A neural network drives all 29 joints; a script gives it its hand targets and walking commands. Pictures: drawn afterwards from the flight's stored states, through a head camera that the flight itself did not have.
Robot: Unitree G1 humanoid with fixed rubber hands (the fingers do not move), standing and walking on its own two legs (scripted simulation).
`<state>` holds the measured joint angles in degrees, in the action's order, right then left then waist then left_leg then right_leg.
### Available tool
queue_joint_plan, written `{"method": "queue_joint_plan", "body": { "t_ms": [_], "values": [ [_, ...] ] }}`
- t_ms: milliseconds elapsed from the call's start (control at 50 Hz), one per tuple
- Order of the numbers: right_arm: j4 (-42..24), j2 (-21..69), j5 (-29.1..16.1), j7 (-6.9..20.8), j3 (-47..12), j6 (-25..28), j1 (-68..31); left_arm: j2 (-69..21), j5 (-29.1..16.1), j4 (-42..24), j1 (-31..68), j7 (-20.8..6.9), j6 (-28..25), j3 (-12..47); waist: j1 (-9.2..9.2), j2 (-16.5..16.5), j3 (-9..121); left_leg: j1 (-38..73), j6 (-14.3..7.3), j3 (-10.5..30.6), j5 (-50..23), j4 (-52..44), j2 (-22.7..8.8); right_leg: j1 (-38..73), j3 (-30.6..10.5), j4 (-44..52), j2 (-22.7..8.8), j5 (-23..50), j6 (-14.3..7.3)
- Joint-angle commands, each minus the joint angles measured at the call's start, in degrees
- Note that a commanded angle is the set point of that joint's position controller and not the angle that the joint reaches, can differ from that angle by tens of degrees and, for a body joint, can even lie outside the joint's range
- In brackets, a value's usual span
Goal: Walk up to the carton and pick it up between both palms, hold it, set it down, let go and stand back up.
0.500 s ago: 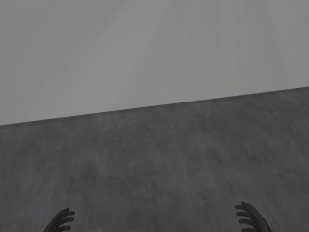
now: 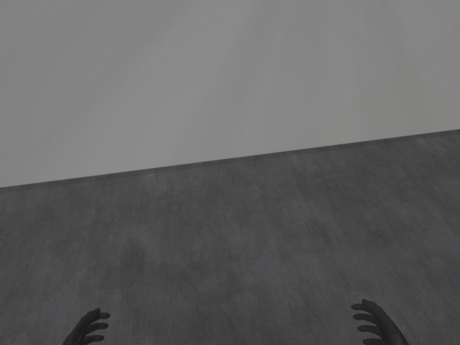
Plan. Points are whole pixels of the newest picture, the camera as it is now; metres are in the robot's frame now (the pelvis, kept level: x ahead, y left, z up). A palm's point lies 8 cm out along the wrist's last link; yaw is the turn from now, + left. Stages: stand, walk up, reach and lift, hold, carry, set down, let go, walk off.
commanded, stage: stand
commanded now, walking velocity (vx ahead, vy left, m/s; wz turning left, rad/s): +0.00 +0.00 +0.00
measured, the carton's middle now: out of the picture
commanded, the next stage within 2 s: none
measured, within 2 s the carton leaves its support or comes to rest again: neither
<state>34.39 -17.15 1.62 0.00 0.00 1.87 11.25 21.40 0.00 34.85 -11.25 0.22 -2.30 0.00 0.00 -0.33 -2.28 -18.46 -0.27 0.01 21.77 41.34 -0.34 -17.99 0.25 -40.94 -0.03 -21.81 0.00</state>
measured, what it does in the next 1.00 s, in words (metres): stands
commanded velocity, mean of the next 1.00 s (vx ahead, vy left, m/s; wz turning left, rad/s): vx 0.00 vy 0.00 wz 0.00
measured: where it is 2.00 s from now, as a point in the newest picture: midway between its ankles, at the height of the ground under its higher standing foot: outside the picture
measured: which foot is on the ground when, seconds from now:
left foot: down 0.00-1.00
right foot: down 0.00-1.00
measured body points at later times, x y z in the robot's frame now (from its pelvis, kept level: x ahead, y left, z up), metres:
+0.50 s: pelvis -0.02 +0.00 +0.00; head -0.02 +0.00 +0.45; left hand +0.15 +0.29 -0.07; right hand +0.15 -0.26 -0.07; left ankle +0.00 +0.12 -0.72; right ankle +0.00 -0.12 -0.72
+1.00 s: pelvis -0.03 +0.00 +0.00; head -0.03 +0.00 +0.45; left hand +0.14 +0.29 -0.06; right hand +0.14 -0.26 -0.07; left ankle +0.00 +0.12 -0.72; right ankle +0.00 -0.12 -0.72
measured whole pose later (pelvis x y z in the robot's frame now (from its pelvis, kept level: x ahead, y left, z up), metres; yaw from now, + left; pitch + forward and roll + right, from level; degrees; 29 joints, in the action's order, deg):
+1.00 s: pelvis -0.03 +0.00 +0.00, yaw +0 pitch -3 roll +0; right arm 34.4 -17.9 1.6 0.0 0.0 1.9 11.2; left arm 21.9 0.0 35.3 -11.3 -0.4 -2.4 0.0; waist 0.0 0.4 -2.3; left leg -18.5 -0.3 0.0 19.6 41.3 -0.3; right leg -18.0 0.2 -40.9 0.0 -19.6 0.0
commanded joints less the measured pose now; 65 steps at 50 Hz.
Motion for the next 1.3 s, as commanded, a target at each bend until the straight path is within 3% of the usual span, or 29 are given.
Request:
{"method": "queue_joint_plan", "body": {
  "t_ms": [0,40,60,100,220,240,340,400,420,460,520,600,640,660,760,800,840,880,900,940,960,980,1040,1100,1160,1180,1220,1240,1280],
  "values": [
    [-0.6,-16.4,-0.09,-0.42,5.96,1.11,-2.82,9.56,1.54,-1.2,1.37,1.03,-1.71,-4.4,-0.33,2.01,8.59,2.27,-3.75,5.57,-16.1,-4.96,-3.22,4.04,-5.74,4.98,-4.47,19.85,-4.05],
    [-0.44,-13.93,-0.57,-0.56,5.21,1.43,-2.69,10.65,1.62,-1.26,2.76,0.87,-1.48,-4.83,0.35,1.77,5.46,1.98,-3.78,6.46,-18.5,-7.33,-3.81,2.25,-5.72,5.75,-5.17,18.11,-4.2],
    [-0.29,-14.72,0.01,-0.84,5.66,1.8,-3.61,10.76,1.08,-1.16,2.21,0.7,-1.62,-4.71,-0.31,7.53,5.18,1.27,-4.03,8.13,-18.65,-8.58,-5.83,1.48,-3.13,3.61,-4.26,16.85,-3.29],
    [0.09,-14.18,-0.38,-0.88,5.91,1.74,-2.69,9.94,1.5,0.02,0.28,0.52,-1.44,-4.36,-0.79,0.41,8.8,4.4,-5.18,8.08,-18.61,-7.53,-6.25,2.36,-4.15,4.38,-3.86,15.61,-3.8],
    [-0.42,-14.09,-0.52,-0.27,5.08,1.33,-1.97,11.01,1.25,-0.26,-0.07,0.49,-2.07,-4.56,-0.54,5.89,6.53,3.49,-4.55,6.69,-15.78,-7.78,-4.16,2.74,-6.53,6.77,-5.13,16.58,-4.37],
    [-1.35,-13.94,-0.69,-0.48,5.35,1.37,-3.01,10.29,1.54,-0.17,2.26,0.23,-1.95,-3.95,0.81,-0.02,6.09,3.49,-4.39,6.91,-15.18,-7.95,-4.57,1.36,-7.0,7.86,-5.67,17.09,-4.39],
    [0.16,-13.64,-0.88,-0.73,4.67,1.49,-4.23,12.32,1.67,0.49,3.18,0.45,-1.0,-4.97,1.06,4.89,5.04,0.81,-4.27,7.92,-12.31,-8.85,-5.43,2.65,-6.47,7.7,-5.08,14.49,-4.21],
    [0.23,-15.24,-0.06,-0.51,5.71,1.36,-3.61,11.98,1.69,0.71,1.55,0.45,-1.21,-5.1,-0.93,4.28,5.58,0.77,-5.04,9.23,-9.42,-9.91,-6.07,3.71,-6.72,8.0,-4.76,11.98,-4.33],
    [-0.56,-14.93,-0.03,-0.75,5.36,1.35,-3.8,10.4,1.78,0.98,3.71,0.22,-1.14,-4.42,0.55,-0.83,5.05,-0.7,-3.83,10.13,-7.86,-12.4,-6.24,3.9,-4.81,7.62,-4.49,10.4,-3.75],
    [0.27,-15.39,0.12,-0.79,5.48,1.71,-4.48,9.45,1.37,-0.15,1.99,0.32,-1.42,-4.75,-1.13,5.01,1.89,-1.6,-4.86,10.65,-6.67,-14.48,-7.22,1.21,-5.36,7.8,-3.48,6.41,-3.89],
    [0.25,-13.8,-0.65,-0.56,4.82,1.53,-4.06,10.48,1.67,-0.16,2.58,-0.15,-1.72,-4.34,-0.64,0.39,0.7,-1.54,-4.72,8.71,-3.46,-11.63,-4.99,-1.37,-7.94,10.6,-5.27,5.12,-4.8],
    [1.63,-16.79,0.23,-0.31,5.26,1.2,-4.72,10.5,1.57,0.53,2.59,-0.22,-1.29,-4.84,-1.53,5.26,1.48,-1.74,-4.57,9.69,0.38,-13.76,-5.88,0.5,-5.27,9.74,-4.11,3.72,-4.49],
    [0.39,-12.91,-0.27,-0.38,4.62,1.44,-5.22,11.71,2.16,0.4,4.1,0.01,-1.13,-4.91,1.12,4.36,0.38,-2.11,-3.27,7.11,-1.98,-12.81,-3.95,-0.24,-8.07,10.06,-5.15,6.1,-4.5],
    [0.65,-13.71,0.09,-0.42,4.79,1.64,-4.0,10.47,1.83,0.87,1.64,-0.11,-1.7,-3.96,-0.01,1.36,2.2,-0.78,-3.96,8.83,-1.27,-13.21,-4.77,-0.04,-7.67,10.89,-4.36,5.54,-4.24],
    [0.77,-14.87,-0.03,0.09,5.5,1.79,-3.33,9.83,1.47,0.55,2.04,-0.32,-1.68,-4.19,0.49,8.47,0.34,-1.88,-3.36,9.01,-3.42,-13.24,-4.99,0.39,-5.96,9.03,-3.98,8.53,-3.74],
    [0.48,-14.15,-0.55,0.08,5.13,1.51,-4.01,11.22,1.66,1.62,1.88,-0.3,-1.79,-4.26,0.54,-0.48,3.38,0.29,-4.11,8.45,-6.13,-11.3,-5.38,1.67,-5.54,10.37,-3.85,7.41,-3.82],
    [1.35,-15.07,-0.72,-0.15,5.52,1.57,-3.33,11.97,1.81,0.72,3.39,-0.21,-1.47,-4.66,0.04,1.84,2.99,1.6,-3.73,6.78,-6.0,-10.98,-5.45,0.83,-7.99,11.11,-5.22,10.13,-4.29],
    [1.84,-14.31,-0.5,-0.24,5.35,1.17,-0.9,11.86,1.73,1.22,1.56,-0.16,-2.14,-4.45,0.03,-1.89,2.97,1.54,-3.78,7.57,-8.8,-9.55,-4.45,0.79,-8.86,11.19,-5.91,10.5,-4.68],
    [1.92,-14.54,0.03,-0.2,4.97,1.32,-1.68,11.22,1.58,0.56,3.39,-0.02,-2.05,-4.59,0.01,2.36,0.86,1.93,-4.28,7.83,-10.5,-11.56,-5.09,-1.11,-7.92,9.97,-5.4,10.55,-4.17],
    [0.6,-14.91,-0.42,-0.47,5.02,1.74,-4.78,10.63,1.17,1.54,1.97,0.06,-1.8,-3.6,-0.64,0.49,2.7,1.91,-4.54,10.1,-10.18,-11.91,-6.34,-0.93,-6.81,8.8,-4.15,9.87,-3.61],
    [-0.38,-14.68,-0.17,-0.15,4.65,1.67,-6.54,10.7,1.16,1.35,2.24,-0.35,-1.5,-4.25,-0.61,8.0,2.36,-0.34,-4.13,8.34,-9.27,-11.14,-5.42,2.1,-5.9,9.29,-3.86,10.18,-3.25],
    [0.28,-13.61,-0.52,-0.5,4.48,1.64,-3.93,10.75,1.98,1.15,3.2,-0.14,-1.86,-4.43,-0.22,0.88,3.09,-0.81,-3.64,8.93,-8.76,-11.08,-5.08,2.27,-7.29,8.81,-4.75,9.67,-4.2],
    [0.21,-14.88,-0.15,-0.33,4.69,1.66,-5.78,11.46,1.31,0.73,4.24,-0.38,-1.4,-4.55,-0.72,4.13,0.43,-2.64,-4.29,9.11,-4.54,-13.92,-5.65,1.48,-6.08,10.22,-4.0,9.23,-3.42],
    [0.77,-14.43,-0.47,-0.44,4.84,1.81,-3.7,11.66,2.41,0.6,4.01,-0.17,-1.47,-4.15,0.87,-0.64,4.2,1.75,-3.23,6.75,-9.68,-11.6,-4.54,1.24,-6.02,9.14,-4.58,11.81,-4.08],
    [1.29,-15.98,-0.45,-0.47,5.45,1.76,-2.56,12.29,1.44,1.22,3.15,-0.15,-1.25,-3.72,1.06,0.72,2.84,1.89,-3.81,8.65,-8.63,-12.12,-5.79,-0.25,-6.95,10.28,-4.23,8.56,-4.1],
    [0.75,-14.66,-0.13,-0.18,4.79,1.94,-5.48,10.63,0.85,0.62,3.28,-0.36,-1.28,-4.34,-1.07,6.01,2.91,0.11,-3.58,8.56,-6.19,-13.36,-5.7,1.5,-7.08,8.5,-4.54,8.51,-4.05],
    [0.05,-14.96,-0.69,-0.01,5.13,2.02,-6.96,9.74,1.14,0.28,6.34,-0.05,-0.63,-4.23,-0.03,5.27,2.94,-0.97,-3.66,8.95,-5.84,-13.21,-5.51,1.32,-6.12,9.01,-3.54,7.73,-4.34],
    [0.8,-12.18,-0.84,-0.09,4.81,2.05,-4.99,9.46,2.17,0.08,3.74,0.14,-1.8,-3.44,0.2,-1.47,4.83,0.77,-3.62,9.28,-5.57,-10.89,-5.61,1.42,-7.61,9.89,-5.35,7.59,-4.47],
    [1.0,-15.0,-0.75,-0.15,5.07,1.79,-3.0,13.01,1.07,0.48,2.28,-0.2,-1.79,-4.43,0.17,1.44,2.39,1.58,-4.09,9.0,-5.43,-11.72,-5.26,-2.5,-8.94,10.08,-4.35,6.21,-4.49]
  ]
}}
